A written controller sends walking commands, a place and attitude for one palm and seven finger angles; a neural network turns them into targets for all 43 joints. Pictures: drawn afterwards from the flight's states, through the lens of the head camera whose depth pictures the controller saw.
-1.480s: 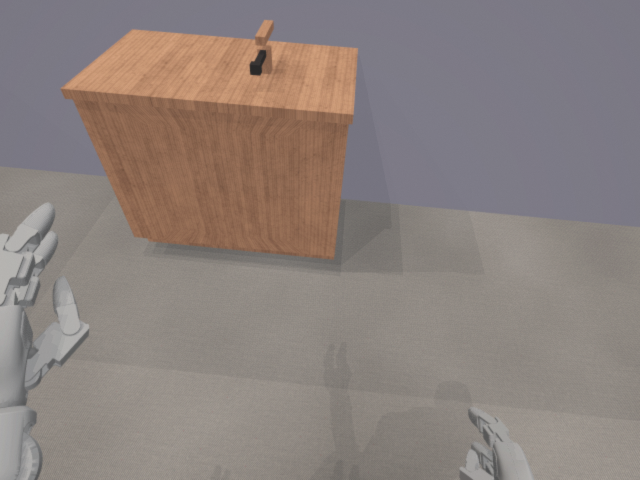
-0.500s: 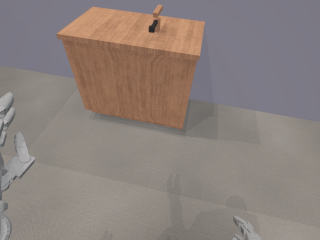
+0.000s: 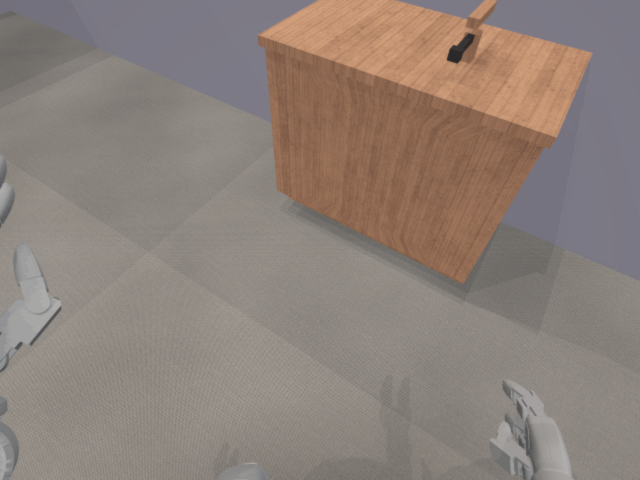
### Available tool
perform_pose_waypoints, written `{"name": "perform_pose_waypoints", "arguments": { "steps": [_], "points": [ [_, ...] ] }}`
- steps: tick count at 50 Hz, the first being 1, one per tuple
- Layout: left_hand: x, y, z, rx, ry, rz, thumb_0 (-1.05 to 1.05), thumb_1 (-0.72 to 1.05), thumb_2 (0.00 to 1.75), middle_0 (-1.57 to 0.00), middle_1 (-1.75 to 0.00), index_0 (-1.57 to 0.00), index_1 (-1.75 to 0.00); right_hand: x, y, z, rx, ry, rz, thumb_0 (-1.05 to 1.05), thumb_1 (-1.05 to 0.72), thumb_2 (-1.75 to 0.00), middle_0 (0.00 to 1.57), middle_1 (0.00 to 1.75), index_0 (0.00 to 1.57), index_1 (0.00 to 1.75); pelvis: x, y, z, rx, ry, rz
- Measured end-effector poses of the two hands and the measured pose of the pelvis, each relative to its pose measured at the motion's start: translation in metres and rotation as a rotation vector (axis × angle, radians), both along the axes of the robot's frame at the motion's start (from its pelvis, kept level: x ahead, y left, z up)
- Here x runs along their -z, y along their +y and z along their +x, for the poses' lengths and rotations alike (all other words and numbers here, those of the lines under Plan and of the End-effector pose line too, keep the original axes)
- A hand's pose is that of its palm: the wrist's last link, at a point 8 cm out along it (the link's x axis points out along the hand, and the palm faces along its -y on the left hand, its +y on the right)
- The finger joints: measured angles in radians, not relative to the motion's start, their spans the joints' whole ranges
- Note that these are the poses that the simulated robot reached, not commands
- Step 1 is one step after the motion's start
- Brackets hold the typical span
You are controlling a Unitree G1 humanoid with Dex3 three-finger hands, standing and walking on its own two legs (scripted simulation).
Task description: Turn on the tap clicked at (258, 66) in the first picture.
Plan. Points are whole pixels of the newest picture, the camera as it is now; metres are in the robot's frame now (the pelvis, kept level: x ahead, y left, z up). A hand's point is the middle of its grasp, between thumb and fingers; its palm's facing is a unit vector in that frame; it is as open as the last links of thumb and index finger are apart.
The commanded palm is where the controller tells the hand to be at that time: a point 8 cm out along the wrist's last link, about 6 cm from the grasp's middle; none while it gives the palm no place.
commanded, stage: walk to a spot facing it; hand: left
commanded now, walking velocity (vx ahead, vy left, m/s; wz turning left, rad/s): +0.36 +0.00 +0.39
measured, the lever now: (455, 54) +1.02 -0.25 +0.03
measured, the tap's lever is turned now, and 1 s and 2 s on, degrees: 0 0 0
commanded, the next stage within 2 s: none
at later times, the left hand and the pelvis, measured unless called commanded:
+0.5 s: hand (89, 258) +0.26 +0.22 +0.20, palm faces +0.62 -0.65 -0.43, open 7.5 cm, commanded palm +0.19 +0.25 +0.20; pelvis +0.12 -0.06 +0.03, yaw +18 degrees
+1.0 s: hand (34, 217) +0.28 +0.27 +0.22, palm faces +0.78 -0.43 -0.45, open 7.5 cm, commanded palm +0.23 +0.28 +0.20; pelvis +0.24 -0.04 +0.02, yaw +31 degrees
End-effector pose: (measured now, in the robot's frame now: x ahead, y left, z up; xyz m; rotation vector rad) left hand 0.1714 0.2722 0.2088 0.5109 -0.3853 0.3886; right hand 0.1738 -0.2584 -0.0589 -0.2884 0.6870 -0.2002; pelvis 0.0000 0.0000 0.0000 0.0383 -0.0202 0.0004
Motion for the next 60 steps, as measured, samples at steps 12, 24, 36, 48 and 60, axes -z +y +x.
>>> {"name": "perform_pose_waypoints", "arguments": {
  "steps": [12,24,36,48,60],
  "points": [
    [-0.02,-0.021,0.012,-0.116,0.017,0.045,0.02,0.89,0.9,-0.21,-0.3,-0.21,-0.3,0.011,0.062,0.066,-0.213,0.033,0.233,0.01,-0.9,-0.9,0.2,0.3,0.21,0.3,-0.014,-0.042,0.06,-0.128,-0.01,-0.04],
    [-0.004,-0.026,0.033,-0.31,0.13,-0.05,0.02,0.88,0.9,-0.21,-0.3,-0.21,-0.3,0.01,-0.001,0.151,-0.309,0.174,0.038,0.02,-0.9,-0.9,0.2,0.3,0.21,0.3,-0.028,-0.063,0.118,-0.299,-0.006,0.011],
    [-0.007,0.022,0.064,-0.33,-0.052,0.026,0.01,0.88,0.9,-0.21,-0.3,-0.21,-0.3,-0.009,0.047,0.243,-0.34,0.007,-0.003,0.01,-0.91,-0.9,0.19,0.3,0.2,0.3,-0.002,-0.029,0.167,-0.373,-0.011,-0.016],
    [-0.031,0.011,0.056,-0.493,0.044,0.037,0.02,0.88,0.9,-0.21,-0.3,-0.21,-0.3,0.005,0.132,0.265,-0.565,0.136,0.197,0.01,-0.9,-0.9,0.2,0.3,0.21,0.3,-0.026,-0.036,0.226,-0.515,-0.004,-0.078],
    [0.003,-0.007,0.069,-0.7,0.109,-0.12,0.02,0.89,0.9,-0.21,-0.3,-0.21,-0.3,0.012,0.119,0.373,-0.713,0.144,0.026,0.02,-0.9,-0.9,0.2,0.3,0.21,0.3,-0.023,-0.053,0.272,-0.686,-0.014,0.001]
  ]
}}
